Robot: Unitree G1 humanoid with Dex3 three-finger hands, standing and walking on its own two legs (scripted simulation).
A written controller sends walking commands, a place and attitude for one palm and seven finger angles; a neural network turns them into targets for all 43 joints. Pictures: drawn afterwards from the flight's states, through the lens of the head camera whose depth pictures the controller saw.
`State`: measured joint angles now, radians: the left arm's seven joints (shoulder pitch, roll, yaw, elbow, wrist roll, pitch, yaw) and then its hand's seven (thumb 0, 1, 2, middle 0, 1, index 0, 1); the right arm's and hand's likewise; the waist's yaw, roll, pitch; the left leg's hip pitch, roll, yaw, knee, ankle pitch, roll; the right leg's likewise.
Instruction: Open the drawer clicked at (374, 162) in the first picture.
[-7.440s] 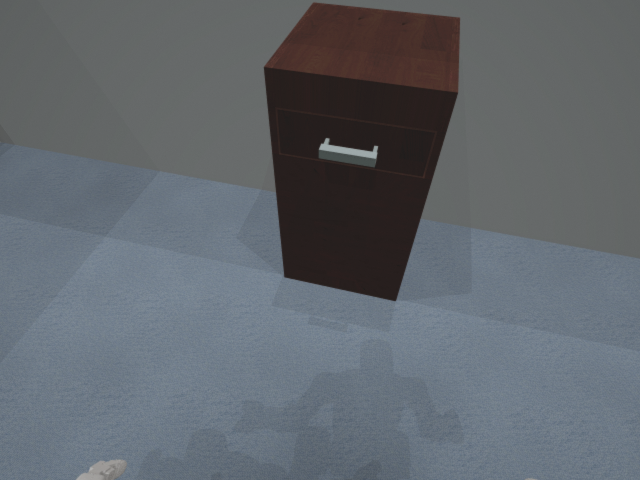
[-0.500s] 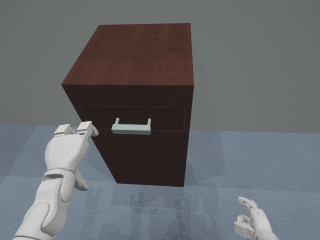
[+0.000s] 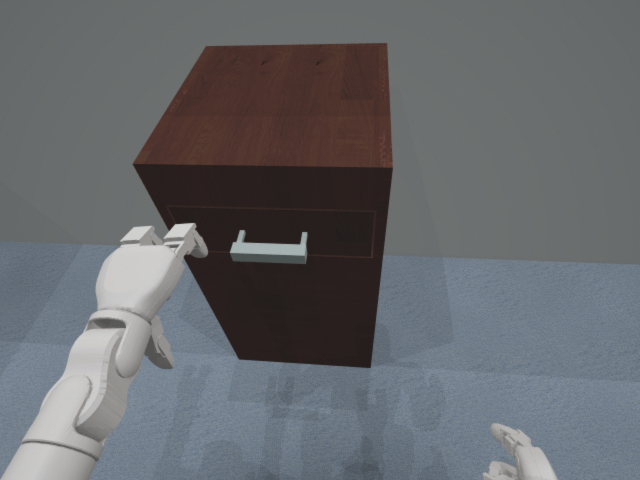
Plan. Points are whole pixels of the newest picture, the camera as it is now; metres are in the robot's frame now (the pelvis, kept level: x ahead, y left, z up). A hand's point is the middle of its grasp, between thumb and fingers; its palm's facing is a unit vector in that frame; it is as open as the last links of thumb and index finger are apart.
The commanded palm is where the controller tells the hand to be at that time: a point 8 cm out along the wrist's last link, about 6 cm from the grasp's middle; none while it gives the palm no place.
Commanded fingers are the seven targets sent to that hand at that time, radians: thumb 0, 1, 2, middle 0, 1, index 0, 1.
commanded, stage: raise the hand with hooked fingers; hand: left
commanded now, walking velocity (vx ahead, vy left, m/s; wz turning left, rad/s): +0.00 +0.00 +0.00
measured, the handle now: (271, 244) +0.53 +0.17 -0.10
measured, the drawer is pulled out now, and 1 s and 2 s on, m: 0.00 0.00 0.00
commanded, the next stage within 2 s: move the hooked fingers above the handle in 0.10 s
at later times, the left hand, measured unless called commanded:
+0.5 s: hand (195, 286) +0.33 +0.21 +0.05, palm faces +0.01 -0.09 -1.00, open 13.8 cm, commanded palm +0.31 +0.22 +0.11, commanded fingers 0.00 -0.50 0.30 -0.30 -1.20 -0.30 -1.20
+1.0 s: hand (225, 271) +0.39 +0.19 +0.01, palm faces -0.02 -0.07 -1.00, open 13.8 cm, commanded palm +0.37 +0.20 +0.07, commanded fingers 0.00 -0.50 0.30 -0.30 -1.20 -0.30 -1.20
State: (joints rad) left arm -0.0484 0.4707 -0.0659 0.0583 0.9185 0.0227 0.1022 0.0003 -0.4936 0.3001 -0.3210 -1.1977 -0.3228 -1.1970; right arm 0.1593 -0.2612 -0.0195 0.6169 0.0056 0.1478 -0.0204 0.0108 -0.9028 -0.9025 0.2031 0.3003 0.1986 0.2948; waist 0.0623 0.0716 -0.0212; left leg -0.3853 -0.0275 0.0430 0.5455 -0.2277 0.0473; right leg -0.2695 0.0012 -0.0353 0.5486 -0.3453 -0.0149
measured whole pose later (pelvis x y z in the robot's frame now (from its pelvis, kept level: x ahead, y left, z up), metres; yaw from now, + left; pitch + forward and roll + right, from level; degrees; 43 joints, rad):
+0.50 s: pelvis +0.00 -0.02 +0.00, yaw +0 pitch +5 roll +0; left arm -0.18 0.43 -0.11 0.25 0.96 0.01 0.16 0.00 -0.49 0.30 -0.32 -1.20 -0.32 -1.20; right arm 0.14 -0.24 -0.02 0.63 0.01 0.13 -0.03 0.01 -0.90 -0.90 0.20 0.30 0.20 0.29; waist 0.06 0.06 -0.05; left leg -0.43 -0.01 0.03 0.58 -0.24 0.03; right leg -0.32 0.01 -0.04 0.60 -0.37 -0.04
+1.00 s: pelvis +0.02 -0.02 -0.01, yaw -1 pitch +11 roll +0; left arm -0.32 0.38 -0.11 0.51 1.01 0.03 0.26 0.00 -0.49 0.30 -0.32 -1.20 -0.32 -1.20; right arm 0.21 -0.25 -0.06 0.66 0.01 0.16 -0.03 0.01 -0.90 -0.90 0.20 0.30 0.20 0.29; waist 0.01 0.05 -0.11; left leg -0.56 0.00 0.04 0.68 -0.31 0.02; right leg -0.45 0.02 -0.03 0.69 -0.43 -0.04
